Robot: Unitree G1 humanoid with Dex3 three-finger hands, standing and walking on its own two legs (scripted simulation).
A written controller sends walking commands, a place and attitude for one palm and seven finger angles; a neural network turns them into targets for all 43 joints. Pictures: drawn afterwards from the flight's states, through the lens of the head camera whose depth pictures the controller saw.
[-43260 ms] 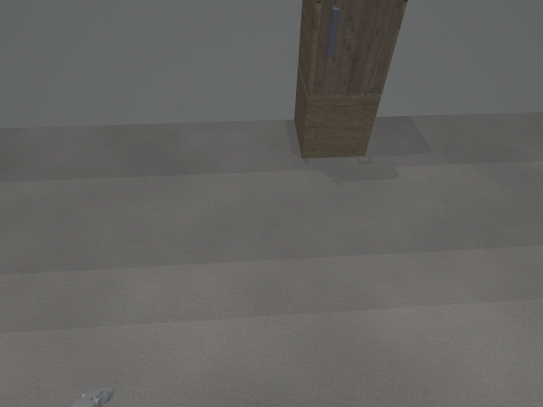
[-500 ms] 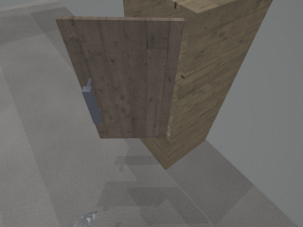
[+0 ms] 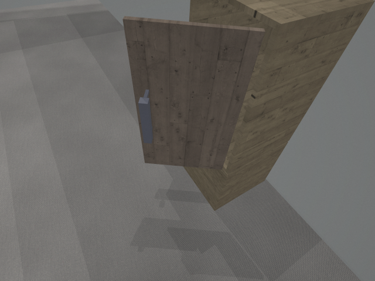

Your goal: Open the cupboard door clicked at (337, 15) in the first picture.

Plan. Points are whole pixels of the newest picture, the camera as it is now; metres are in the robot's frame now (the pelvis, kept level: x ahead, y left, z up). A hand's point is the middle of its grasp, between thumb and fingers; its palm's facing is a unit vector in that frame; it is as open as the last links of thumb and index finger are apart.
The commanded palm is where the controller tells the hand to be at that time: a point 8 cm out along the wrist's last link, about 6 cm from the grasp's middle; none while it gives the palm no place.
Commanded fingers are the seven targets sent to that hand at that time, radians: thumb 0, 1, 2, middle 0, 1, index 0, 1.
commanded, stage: come to a stop and stand still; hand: left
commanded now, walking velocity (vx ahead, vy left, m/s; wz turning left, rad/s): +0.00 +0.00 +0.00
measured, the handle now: (147, 117) +0.58 +0.17 -0.04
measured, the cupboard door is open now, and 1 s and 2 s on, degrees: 54 54 54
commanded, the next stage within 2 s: look again from close up in 0.88 s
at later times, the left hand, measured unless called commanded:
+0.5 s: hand out of the picture -0.10 +0.12 -0.18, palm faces +0.06 -0.99 -0.13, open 7.3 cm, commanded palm none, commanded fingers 0.00 0.90 0.90 -0.20 -0.30 -0.20 -0.30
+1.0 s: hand out of the picture -0.11 +0.09 -0.18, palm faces +0.08 -0.99 -0.11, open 7.3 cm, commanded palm none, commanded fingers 0.00 0.90 0.90 -0.20 -0.30 -0.20 -0.30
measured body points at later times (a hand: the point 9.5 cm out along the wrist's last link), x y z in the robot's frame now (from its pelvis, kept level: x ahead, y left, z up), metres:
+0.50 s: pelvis -0.04 -0.02 +0.00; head -0.05 -0.02 +0.45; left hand -0.10 +0.17 -0.16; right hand -0.09 -0.23 -0.16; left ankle +0.05 +0.06 -0.74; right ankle -0.06 -0.13 -0.74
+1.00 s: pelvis -0.05 -0.04 +0.00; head -0.05 -0.03 +0.45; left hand -0.11 +0.14 -0.17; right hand -0.08 -0.24 -0.16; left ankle +0.05 +0.05 -0.73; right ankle -0.06 -0.13 -0.74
